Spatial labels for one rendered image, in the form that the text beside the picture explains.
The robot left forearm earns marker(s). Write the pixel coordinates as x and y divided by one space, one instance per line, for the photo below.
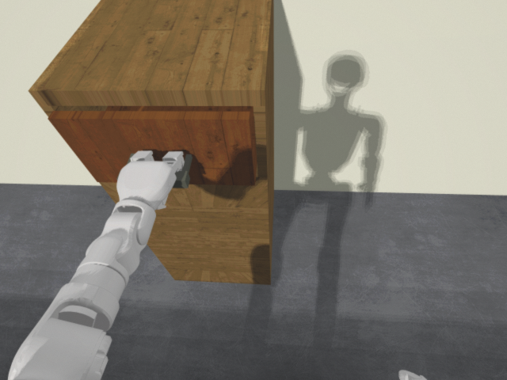
91 297

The left robot upper arm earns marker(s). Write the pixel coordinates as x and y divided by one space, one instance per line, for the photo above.
63 350

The cabinet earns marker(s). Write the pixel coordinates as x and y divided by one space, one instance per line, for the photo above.
184 53

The left robot hand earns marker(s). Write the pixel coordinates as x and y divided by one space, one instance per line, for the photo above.
147 180

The drawer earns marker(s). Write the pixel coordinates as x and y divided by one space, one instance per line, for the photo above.
221 139

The handle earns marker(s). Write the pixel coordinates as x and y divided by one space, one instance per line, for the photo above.
183 178

